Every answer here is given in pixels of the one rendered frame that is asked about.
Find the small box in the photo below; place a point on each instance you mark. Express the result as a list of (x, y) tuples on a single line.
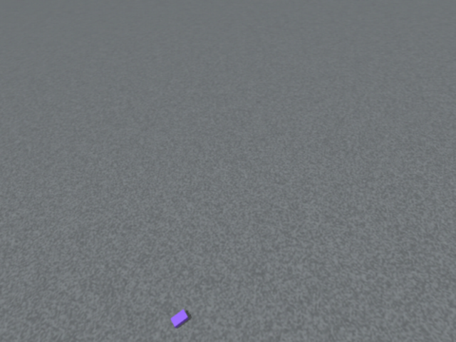
[(179, 318)]

